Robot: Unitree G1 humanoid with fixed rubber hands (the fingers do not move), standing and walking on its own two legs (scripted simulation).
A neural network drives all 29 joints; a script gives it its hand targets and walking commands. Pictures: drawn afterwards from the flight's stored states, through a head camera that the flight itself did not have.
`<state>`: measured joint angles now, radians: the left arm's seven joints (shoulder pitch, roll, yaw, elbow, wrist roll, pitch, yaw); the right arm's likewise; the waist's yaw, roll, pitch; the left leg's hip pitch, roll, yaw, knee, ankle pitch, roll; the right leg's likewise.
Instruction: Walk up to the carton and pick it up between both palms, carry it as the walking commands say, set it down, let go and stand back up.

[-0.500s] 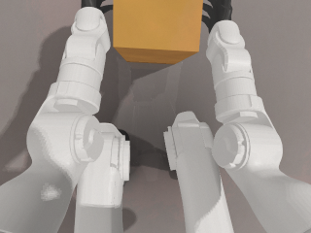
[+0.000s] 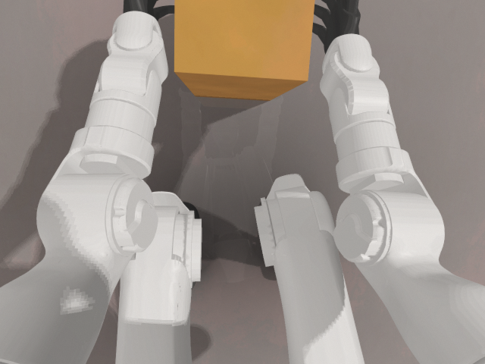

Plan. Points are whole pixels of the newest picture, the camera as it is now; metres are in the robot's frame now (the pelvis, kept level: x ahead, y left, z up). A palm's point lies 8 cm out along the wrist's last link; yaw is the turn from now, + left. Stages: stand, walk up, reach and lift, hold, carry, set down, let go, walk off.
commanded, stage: set down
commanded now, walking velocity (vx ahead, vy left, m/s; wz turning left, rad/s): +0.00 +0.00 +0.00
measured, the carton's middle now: (238, 32) +0.54 -0.05 -0.24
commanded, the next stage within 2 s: let go in 1.60 s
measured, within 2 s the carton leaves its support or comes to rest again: neither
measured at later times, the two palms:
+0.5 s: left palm (123, 11) +0.54 +0.09 -0.14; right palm (373, 28) +0.51 -0.21 -0.13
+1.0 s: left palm out of the picture +0.55 +0.10 +0.03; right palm out of the picture +0.50 -0.21 +0.03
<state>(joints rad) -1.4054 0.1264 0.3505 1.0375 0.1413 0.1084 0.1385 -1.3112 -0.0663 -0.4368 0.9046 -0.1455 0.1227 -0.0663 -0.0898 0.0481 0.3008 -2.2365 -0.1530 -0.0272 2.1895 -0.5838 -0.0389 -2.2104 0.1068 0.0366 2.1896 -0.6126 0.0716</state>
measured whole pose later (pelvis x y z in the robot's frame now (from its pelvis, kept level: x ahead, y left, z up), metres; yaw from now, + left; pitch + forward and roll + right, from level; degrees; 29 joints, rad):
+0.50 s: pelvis -0.02 +0.00 +0.02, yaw -1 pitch +29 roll -1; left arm -1.44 0.29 0.08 0.90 -0.15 0.12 0.17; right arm -1.37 -0.28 -0.17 0.86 0.18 0.09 -0.14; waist -0.08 0.00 0.54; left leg -2.07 -0.14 -0.04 2.12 -0.56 -0.04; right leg -2.05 0.12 0.03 2.12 -0.57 0.07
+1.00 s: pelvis -0.02 +0.00 +0.13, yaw -1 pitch +35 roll +1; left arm -1.35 0.23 0.18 0.92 -0.05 0.22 0.16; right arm -1.24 -0.21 -0.24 0.79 0.09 0.21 -0.14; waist -0.08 0.01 0.23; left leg -1.86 -0.11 -0.04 1.73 -0.48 -0.03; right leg -1.86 0.12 0.07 1.73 -0.48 0.05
